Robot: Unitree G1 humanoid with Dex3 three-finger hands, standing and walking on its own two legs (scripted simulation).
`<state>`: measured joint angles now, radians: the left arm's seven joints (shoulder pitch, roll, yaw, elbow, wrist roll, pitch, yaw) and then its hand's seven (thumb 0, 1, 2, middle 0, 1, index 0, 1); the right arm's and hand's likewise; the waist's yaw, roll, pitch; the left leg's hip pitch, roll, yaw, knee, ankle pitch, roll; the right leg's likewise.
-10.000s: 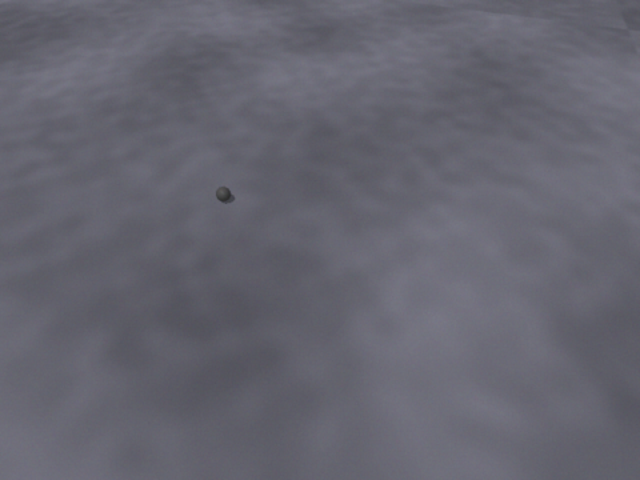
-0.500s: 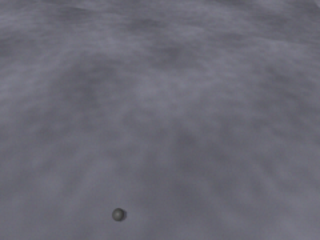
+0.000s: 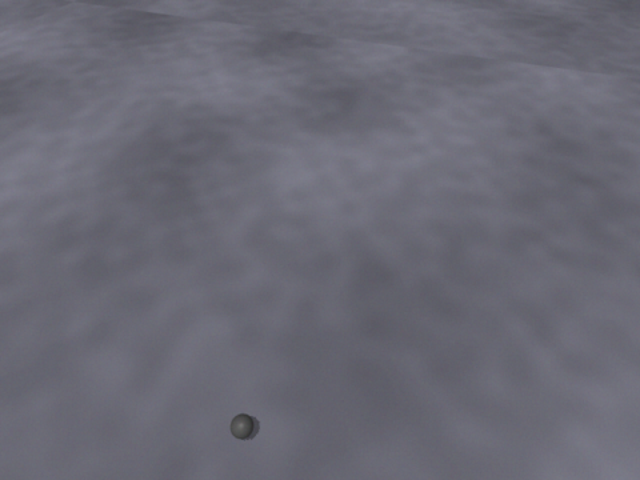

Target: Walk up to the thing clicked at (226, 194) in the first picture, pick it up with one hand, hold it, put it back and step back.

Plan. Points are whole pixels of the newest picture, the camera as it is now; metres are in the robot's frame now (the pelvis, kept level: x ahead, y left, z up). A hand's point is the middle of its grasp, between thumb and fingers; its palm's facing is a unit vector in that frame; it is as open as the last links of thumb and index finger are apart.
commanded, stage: walk up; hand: left
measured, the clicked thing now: (242, 426) +0.42 +0.23 -0.75
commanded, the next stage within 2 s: stand in 0.30 s
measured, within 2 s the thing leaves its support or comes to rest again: neither
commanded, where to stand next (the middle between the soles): +0.04 -0.01 m, yaw +2 degrees
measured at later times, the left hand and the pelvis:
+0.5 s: hand out of the picture +0.07 +0.25 -0.15, palm faces -0.01 -0.94 -0.34, open 7.4 cm; pelvis -0.01 +0.00 +0.00, yaw +0 degrees
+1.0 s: hand out of the picture +0.02 +0.26 -0.16, palm faces -0.01 -0.94 -0.34, open 7.4 cm; pelvis -0.03 +0.01 +0.00, yaw +1 degrees
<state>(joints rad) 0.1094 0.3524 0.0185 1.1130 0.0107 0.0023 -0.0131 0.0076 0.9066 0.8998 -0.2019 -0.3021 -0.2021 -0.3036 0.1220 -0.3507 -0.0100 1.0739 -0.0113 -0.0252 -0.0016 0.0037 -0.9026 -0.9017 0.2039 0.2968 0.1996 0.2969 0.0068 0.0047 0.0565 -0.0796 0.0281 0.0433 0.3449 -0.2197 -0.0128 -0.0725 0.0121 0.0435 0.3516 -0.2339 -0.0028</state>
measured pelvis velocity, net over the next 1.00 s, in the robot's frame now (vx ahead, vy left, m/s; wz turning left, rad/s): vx -0.03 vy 0.01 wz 0.01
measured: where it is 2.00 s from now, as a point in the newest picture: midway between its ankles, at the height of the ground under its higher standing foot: outside the picture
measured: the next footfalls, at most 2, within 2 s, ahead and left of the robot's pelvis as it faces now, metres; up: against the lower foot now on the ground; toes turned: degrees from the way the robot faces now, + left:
none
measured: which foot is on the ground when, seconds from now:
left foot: down 0.00-1.00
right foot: down 0.00-1.00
